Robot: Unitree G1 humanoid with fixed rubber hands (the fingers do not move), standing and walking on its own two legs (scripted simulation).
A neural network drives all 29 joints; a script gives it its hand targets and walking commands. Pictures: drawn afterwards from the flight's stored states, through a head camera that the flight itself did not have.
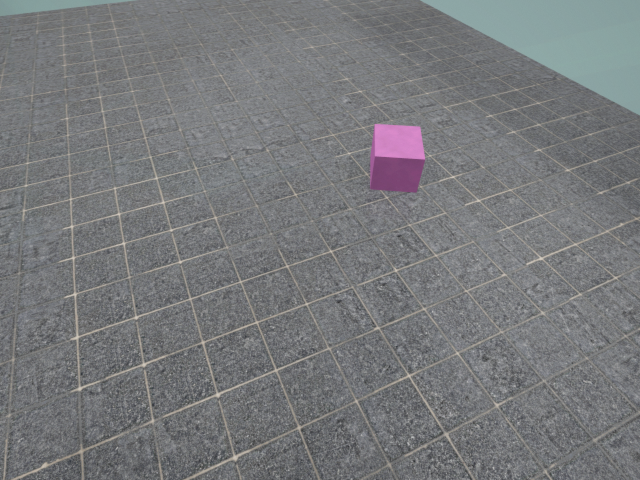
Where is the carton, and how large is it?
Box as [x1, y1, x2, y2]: [370, 124, 424, 192]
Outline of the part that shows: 375,124 370,155 370,188 416,192 424,162 420,128 417,126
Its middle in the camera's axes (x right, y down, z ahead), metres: +0.39 -0.43 +1.95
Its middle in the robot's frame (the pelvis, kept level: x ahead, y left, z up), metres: +1.67 -0.44 -0.68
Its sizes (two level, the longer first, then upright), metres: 0.280 0.230 0.198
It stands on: the floor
